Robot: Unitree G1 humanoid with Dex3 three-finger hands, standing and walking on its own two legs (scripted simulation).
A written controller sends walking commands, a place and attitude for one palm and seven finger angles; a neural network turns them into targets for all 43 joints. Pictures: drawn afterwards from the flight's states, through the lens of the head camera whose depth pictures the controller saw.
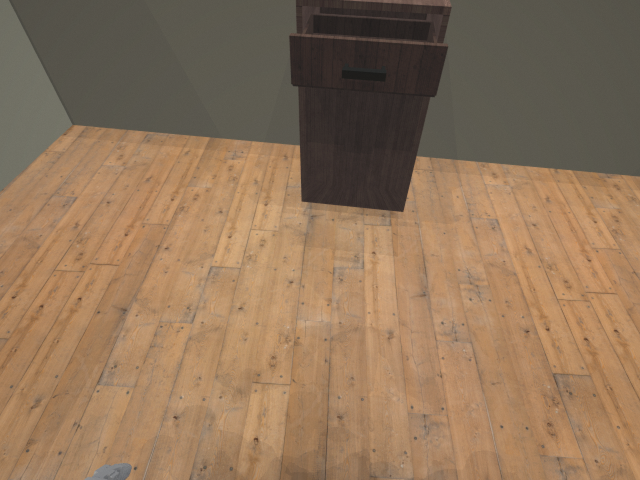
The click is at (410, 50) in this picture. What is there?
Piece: drawer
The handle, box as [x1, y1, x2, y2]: [342, 63, 385, 81]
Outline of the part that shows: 342,69 342,77 345,78 384,81 385,78 384,66 382,66 381,69 368,69 348,67 345,63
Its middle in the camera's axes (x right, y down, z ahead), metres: +0.12 -0.47 +1.09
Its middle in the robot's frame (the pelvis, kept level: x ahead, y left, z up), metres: +1.14 -0.06 +0.00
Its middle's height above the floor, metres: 0.77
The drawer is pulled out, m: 0.24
